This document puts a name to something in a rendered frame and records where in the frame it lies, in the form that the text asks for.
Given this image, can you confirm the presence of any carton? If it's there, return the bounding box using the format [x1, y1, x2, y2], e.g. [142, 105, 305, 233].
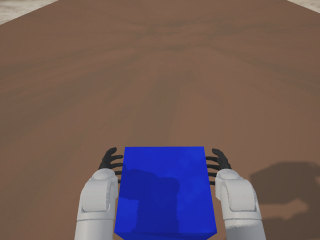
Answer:
[114, 146, 217, 240]

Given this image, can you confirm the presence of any robot left hand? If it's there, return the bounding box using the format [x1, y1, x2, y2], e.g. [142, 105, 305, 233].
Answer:
[98, 147, 124, 184]

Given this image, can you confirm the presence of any robot right forearm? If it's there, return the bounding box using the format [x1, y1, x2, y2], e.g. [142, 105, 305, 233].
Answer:
[215, 168, 266, 240]

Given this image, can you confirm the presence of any robot left forearm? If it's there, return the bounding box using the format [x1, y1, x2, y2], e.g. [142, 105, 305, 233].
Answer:
[74, 168, 118, 240]

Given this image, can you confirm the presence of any robot right hand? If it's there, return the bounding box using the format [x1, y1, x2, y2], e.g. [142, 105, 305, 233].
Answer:
[205, 148, 232, 186]

